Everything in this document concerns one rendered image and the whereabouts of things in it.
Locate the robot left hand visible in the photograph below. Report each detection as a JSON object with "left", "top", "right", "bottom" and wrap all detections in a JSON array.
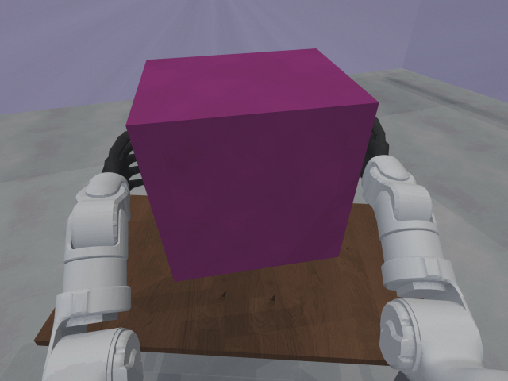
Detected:
[{"left": 102, "top": 131, "right": 144, "bottom": 190}]

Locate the robot right forearm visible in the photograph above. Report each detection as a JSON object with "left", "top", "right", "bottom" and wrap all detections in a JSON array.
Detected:
[{"left": 361, "top": 155, "right": 483, "bottom": 360}]

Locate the robot left upper arm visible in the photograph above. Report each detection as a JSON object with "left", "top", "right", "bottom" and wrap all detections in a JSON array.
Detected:
[{"left": 44, "top": 327, "right": 144, "bottom": 381}]

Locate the table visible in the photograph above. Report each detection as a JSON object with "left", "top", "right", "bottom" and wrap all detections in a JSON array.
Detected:
[{"left": 34, "top": 195, "right": 423, "bottom": 381}]

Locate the carton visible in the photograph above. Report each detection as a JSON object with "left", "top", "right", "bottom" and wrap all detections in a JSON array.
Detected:
[{"left": 125, "top": 48, "right": 379, "bottom": 282}]

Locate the robot left forearm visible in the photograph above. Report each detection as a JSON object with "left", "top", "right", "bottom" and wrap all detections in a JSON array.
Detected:
[{"left": 42, "top": 172, "right": 131, "bottom": 381}]

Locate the robot right hand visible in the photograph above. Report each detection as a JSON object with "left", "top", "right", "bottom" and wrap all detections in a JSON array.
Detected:
[{"left": 360, "top": 117, "right": 389, "bottom": 178}]

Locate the robot right upper arm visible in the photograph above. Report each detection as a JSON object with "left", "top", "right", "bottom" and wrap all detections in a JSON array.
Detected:
[{"left": 379, "top": 298, "right": 508, "bottom": 381}]

